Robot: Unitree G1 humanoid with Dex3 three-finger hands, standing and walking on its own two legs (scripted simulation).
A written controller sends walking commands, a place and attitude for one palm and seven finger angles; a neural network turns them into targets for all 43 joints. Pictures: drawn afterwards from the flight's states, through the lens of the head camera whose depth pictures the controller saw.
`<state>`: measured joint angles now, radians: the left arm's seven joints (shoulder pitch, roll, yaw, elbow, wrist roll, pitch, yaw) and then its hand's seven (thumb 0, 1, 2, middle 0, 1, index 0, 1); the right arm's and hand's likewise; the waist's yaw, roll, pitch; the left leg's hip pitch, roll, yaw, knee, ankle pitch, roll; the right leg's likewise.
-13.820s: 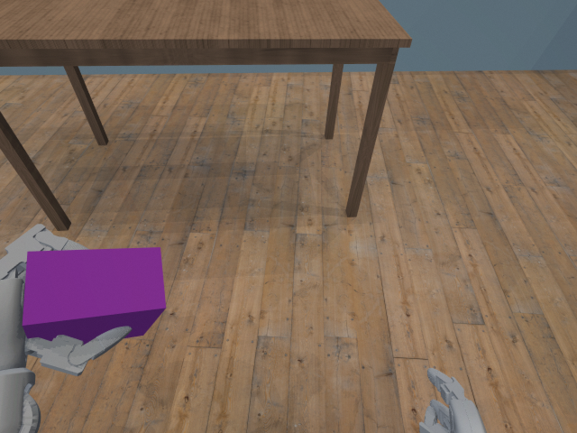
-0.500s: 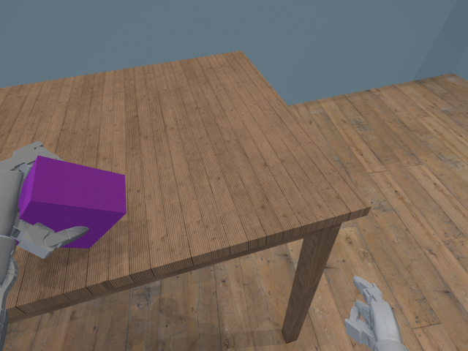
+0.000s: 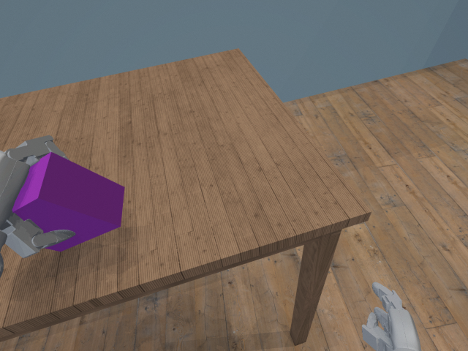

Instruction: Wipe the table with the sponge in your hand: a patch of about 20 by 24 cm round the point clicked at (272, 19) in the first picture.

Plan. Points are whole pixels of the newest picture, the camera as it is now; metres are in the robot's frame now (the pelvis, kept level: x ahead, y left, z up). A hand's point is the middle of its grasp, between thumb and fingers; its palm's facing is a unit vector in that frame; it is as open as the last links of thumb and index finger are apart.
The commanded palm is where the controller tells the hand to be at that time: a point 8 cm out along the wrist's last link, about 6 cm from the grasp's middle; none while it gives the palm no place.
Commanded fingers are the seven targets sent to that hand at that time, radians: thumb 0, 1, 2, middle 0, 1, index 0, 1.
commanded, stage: turn the palm down, sponge in hand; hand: left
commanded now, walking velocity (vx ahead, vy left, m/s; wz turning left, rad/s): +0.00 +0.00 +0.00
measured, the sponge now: (68, 212) +0.23 +0.27 +0.18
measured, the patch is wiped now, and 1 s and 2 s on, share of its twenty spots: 0.00 0.00 0.00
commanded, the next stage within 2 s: move the sponge above the wiping area in 1.18 s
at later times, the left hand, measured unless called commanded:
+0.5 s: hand (9, 182) +0.22 +0.32 +0.24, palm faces +0.28 -0.15 -0.95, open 10.1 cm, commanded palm +0.17 +0.31 +0.31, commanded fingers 0.00 0.10 1.30 -1.20 -1.60 -1.20 -1.60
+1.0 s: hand (11, 184) +0.21 +0.30 +0.25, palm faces +0.29 -0.03 -0.96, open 10.1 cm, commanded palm +0.16 +0.29 +0.32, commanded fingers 0.00 0.10 1.30 -1.20 -1.60 -1.20 -1.60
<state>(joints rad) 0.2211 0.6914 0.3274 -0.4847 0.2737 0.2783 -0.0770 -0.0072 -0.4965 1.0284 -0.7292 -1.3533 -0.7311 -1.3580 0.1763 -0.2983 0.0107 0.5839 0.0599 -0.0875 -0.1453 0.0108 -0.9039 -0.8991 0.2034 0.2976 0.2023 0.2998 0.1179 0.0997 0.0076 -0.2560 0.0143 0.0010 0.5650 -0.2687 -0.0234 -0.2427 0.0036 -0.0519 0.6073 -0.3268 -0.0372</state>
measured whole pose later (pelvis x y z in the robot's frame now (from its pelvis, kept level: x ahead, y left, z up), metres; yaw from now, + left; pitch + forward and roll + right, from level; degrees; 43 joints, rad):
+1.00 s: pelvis -0.03 +0.01 +0.01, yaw +0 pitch -5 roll +1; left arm -0.10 0.71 0.07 -0.41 0.72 0.49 -0.19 0.00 -0.50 1.03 -0.73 -1.35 -0.73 -1.36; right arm 0.00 -0.26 0.09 0.64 0.07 -0.02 -0.11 0.01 -0.90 -0.90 0.20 0.30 0.21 0.30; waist 0.17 0.13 0.01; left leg -0.22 -0.01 0.01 0.47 -0.18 -0.01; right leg -0.21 -0.02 -0.05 0.53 -0.24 -0.03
